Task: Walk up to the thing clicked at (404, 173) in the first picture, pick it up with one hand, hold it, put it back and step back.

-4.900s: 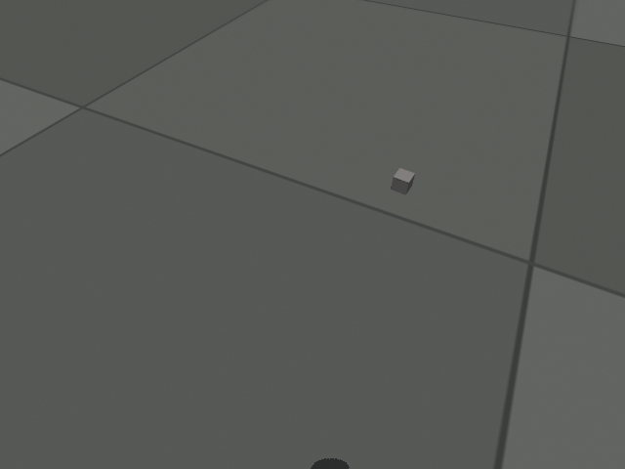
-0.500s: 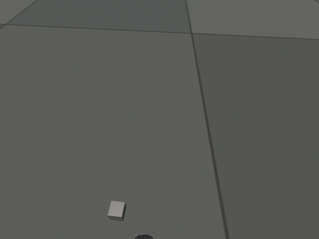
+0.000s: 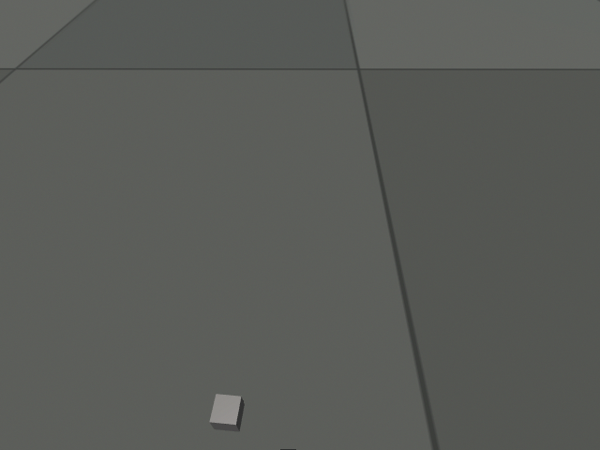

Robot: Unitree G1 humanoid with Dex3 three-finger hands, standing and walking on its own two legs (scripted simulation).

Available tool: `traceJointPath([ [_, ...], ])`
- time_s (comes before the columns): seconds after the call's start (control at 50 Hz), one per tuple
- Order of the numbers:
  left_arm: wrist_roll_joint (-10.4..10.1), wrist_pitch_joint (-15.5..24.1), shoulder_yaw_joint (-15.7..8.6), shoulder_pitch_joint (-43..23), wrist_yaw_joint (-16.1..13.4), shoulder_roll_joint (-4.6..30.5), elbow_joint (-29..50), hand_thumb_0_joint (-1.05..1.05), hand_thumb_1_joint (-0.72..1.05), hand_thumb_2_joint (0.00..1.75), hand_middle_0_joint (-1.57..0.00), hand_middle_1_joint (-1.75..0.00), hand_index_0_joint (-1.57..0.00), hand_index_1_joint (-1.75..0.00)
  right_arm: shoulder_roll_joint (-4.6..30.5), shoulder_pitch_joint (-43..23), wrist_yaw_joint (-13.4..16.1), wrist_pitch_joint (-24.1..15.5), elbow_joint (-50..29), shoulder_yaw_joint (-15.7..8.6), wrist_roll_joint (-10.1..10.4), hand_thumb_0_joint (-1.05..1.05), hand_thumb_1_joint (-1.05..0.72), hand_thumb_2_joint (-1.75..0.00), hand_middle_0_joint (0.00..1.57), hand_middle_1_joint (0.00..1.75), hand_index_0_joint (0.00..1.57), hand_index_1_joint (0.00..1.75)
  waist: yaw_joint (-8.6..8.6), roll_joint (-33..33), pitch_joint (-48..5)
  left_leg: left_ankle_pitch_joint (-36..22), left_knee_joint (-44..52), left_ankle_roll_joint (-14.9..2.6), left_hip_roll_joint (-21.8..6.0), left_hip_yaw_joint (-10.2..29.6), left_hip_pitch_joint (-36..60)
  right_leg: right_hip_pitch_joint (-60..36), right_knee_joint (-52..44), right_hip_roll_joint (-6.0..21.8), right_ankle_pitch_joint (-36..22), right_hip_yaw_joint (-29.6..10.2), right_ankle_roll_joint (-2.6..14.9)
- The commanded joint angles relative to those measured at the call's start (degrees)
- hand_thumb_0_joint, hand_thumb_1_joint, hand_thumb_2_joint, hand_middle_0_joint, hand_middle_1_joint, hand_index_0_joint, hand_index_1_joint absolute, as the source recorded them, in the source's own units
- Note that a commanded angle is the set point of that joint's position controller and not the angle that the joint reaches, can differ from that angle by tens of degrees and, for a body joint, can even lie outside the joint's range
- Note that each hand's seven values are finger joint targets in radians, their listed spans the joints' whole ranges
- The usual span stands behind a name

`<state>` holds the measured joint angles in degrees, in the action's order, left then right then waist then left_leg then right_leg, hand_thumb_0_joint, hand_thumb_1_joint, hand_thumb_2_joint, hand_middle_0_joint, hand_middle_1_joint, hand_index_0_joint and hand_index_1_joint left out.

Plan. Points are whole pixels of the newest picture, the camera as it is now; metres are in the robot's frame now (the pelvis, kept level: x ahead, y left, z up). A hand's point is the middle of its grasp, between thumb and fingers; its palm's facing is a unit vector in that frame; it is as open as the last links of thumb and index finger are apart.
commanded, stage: walk up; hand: left
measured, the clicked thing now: (227, 412) +0.39 +0.24 -0.74
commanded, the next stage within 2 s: stand in 0.64 s
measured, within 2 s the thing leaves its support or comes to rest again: neither
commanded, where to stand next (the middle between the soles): +0.00 +0.00 m, yaw +1 degrees
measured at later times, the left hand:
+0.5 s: hand out of the picture +0.10 +0.25 -0.15, palm faces -0.04 -0.94 -0.34, open 7.3 cm
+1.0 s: hand out of the picture +0.09 +0.25 -0.15, palm faces -0.03 -0.94 -0.34, open 7.3 cm
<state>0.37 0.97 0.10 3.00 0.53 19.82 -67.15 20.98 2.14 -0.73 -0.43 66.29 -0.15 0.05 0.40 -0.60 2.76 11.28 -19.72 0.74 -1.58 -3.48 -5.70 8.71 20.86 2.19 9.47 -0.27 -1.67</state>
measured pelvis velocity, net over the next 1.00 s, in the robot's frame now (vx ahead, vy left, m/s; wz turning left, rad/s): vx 0.00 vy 0.00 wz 0.00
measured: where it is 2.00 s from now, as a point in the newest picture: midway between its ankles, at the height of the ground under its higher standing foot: outside the picture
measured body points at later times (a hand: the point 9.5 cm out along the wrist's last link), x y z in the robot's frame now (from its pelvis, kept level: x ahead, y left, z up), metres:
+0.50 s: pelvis +0.01 +0.00 +0.00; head +0.01 -0.01 +0.45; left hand +0.10 +0.30 -0.13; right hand +0.06 -0.30 -0.14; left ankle +0.00 +0.13 -0.75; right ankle +0.02 -0.14 -0.75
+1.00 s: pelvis +0.00 +0.00 +0.00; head +0.00 -0.01 +0.45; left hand +0.09 +0.30 -0.13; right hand +0.09 -0.30 -0.13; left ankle +0.00 +0.13 -0.75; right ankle +0.02 -0.14 -0.75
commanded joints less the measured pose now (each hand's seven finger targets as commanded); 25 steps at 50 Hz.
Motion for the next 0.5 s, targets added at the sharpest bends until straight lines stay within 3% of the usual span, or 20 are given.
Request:
traceJointPath([
  [0.0, 0.05, 1.22, -2.07, -3.16, -1.02, 12.65, 2.79, 0.0, 0.9, 0.9, -0.2, -0.3, -0.2, -0.3, 11.66, -2.98, 0.51, -1.04, -2.9, -2.51, -0.33, 0.0, -0.9, -0.9, 0.2, 0.3, 0.2, 0.3, -0.34, 1.56, -4.44, -3.72, 4.45, -1.86, -6.16, 5.02, 0.42, -0.62, -4.2, 5.34, -6.87, -4.55, 1.92],
  [0.48, 0.18, 0.83, -2.63, -2.51, -1.08, 11.97, 3.83, 0.0, 0.9, 0.9, -0.2, -0.3, -0.2, -0.3, 11.34, 0.56, 0.76, -0.97, -3.11, -2.64, -0.37, 0.0, -0.9, -0.9, 0.2, 0.3, 0.2, 0.3, -0.71, 1.28, -4.46, -4.32, 4.35, -1.97, -6.33, 4.6, 0.71, -1.25, -3.62, 4.74, -7.73, -4.72, 2.12],
])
